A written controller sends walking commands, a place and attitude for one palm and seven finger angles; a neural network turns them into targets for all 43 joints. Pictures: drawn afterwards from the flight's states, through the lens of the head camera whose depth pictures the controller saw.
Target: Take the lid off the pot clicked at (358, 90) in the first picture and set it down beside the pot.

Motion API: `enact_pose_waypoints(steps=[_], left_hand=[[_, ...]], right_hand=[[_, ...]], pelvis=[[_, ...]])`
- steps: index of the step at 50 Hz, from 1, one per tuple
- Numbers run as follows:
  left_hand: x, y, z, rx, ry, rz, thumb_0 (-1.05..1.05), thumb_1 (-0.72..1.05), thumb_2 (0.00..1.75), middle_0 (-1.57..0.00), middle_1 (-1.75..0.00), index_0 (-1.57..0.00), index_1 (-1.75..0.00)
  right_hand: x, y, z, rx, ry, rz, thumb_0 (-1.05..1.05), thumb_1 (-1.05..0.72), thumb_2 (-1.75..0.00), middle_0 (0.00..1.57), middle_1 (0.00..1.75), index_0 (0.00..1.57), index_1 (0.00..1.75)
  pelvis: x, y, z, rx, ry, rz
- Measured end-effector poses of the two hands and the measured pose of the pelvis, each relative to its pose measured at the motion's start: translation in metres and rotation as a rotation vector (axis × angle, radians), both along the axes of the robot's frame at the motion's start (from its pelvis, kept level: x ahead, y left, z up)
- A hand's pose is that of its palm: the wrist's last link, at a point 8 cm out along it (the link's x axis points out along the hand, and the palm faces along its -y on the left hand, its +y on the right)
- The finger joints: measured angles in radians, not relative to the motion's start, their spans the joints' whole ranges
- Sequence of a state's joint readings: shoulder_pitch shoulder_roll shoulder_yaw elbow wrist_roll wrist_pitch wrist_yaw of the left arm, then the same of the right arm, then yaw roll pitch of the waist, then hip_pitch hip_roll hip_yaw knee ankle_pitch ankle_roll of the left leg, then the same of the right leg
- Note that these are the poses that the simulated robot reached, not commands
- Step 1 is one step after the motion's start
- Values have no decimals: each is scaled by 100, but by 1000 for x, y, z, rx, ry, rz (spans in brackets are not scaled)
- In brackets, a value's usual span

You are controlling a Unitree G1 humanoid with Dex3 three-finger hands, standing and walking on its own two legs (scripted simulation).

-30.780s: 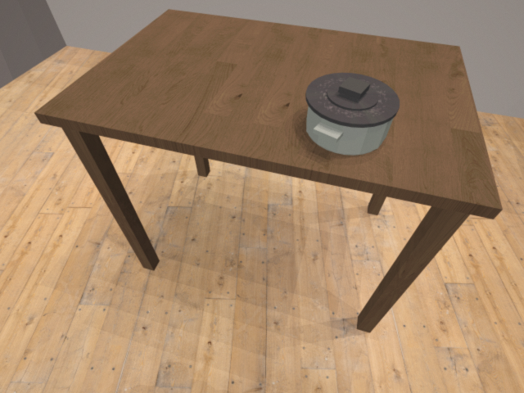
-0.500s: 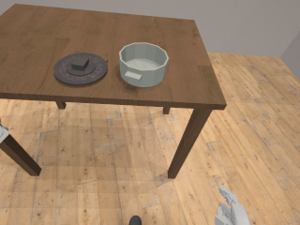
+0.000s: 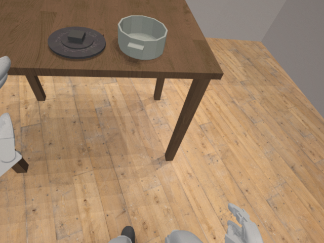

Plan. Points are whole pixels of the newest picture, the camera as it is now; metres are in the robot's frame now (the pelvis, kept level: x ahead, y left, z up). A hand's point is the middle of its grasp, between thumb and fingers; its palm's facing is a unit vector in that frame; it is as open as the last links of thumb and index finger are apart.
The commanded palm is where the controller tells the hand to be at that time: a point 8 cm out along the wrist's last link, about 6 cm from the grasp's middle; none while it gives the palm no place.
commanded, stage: stop stepping back and stand still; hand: left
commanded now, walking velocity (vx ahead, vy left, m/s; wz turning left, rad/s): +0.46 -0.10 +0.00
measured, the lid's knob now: (76, 35) +0.74 +0.31 +0.06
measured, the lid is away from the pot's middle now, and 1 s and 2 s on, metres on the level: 0.23 0.23 0.23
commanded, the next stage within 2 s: let the arm hang, fingers relaxed in 1.64 s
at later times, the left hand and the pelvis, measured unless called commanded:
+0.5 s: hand out of the picture +0.07 +0.24 +0.23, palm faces +0.39 -0.81 -0.45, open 7.4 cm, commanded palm -0.01 +0.31 +0.25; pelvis -0.12 +0.03 -0.02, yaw +3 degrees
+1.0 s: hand out of the picture -0.03 +0.18 -0.17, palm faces +0.27 -0.95 -0.13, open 6.9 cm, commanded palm none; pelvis -0.09 +0.01 -0.01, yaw +10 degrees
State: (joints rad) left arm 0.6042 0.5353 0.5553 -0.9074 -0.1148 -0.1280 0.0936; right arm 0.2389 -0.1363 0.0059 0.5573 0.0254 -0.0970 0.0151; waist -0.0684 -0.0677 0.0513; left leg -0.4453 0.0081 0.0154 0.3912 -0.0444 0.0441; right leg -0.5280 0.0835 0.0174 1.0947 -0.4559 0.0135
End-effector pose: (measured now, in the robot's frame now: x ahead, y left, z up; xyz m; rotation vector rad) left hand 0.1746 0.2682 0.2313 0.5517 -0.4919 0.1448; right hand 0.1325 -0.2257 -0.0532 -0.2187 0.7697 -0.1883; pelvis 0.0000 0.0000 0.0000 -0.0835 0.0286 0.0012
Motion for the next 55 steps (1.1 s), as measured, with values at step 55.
enact_pose_waypoints(steps=[55], left_hand=[[-252,-14,-381,-652,1594,540,-9,100,89,-21,-30,-21,-30]], right_hand=[[-167,6,-81,-13,549,78,1,-91,-90,20,30,20,30]], pelvis=[[-96,16,-8,78,-27,164]])
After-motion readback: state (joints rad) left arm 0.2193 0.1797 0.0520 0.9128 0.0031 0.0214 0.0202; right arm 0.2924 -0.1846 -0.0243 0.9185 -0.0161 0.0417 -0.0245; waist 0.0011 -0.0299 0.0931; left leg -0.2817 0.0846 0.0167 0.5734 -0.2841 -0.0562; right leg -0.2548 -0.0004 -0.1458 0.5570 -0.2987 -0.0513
